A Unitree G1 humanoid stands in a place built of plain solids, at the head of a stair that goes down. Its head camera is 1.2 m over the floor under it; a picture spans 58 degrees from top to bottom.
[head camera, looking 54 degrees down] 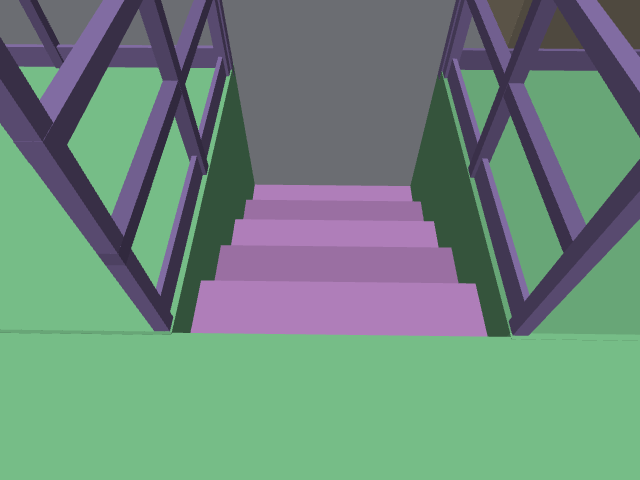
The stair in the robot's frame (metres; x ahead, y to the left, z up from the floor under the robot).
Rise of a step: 0.17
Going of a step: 0.28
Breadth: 1.02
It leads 1 degrees to the right of straight ahead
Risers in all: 6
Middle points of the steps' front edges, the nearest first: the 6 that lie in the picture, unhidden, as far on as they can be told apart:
0.53 -0.06 0.00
0.81 -0.07 -0.17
1.09 -0.07 -0.34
1.37 -0.07 -0.51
1.65 -0.08 -0.68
1.93 -0.08 -0.85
